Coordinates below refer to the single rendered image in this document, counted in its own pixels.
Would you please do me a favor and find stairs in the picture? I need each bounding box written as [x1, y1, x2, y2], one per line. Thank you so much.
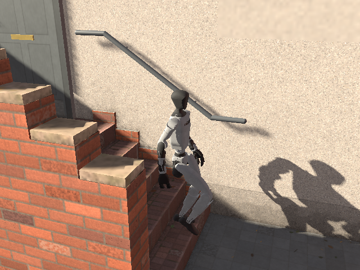
[100, 124, 210, 270]

